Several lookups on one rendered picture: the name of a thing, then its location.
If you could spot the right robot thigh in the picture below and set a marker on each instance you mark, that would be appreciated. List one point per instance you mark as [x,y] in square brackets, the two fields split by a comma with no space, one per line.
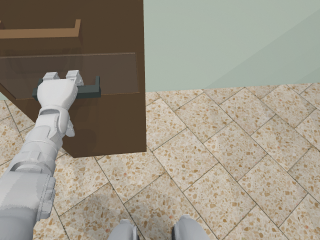
[189,229]

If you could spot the left robot hand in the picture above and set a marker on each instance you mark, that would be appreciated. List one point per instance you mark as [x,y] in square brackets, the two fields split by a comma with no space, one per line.
[54,91]

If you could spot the robot left shin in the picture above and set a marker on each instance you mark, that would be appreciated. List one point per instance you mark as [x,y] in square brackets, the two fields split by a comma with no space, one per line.
[125,221]

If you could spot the drawer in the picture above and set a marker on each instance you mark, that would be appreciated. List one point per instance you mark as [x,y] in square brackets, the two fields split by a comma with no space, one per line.
[117,71]

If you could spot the robot left upper arm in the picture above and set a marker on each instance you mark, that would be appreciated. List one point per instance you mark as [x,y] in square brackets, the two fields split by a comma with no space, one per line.
[25,199]

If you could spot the handle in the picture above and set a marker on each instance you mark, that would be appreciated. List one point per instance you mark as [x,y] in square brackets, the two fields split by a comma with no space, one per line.
[14,39]
[84,91]

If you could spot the cabinet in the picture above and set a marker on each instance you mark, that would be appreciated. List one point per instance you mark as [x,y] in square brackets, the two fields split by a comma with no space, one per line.
[114,123]

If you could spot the left robot forearm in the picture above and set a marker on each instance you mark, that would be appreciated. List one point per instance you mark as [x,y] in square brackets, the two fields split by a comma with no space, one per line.
[42,143]

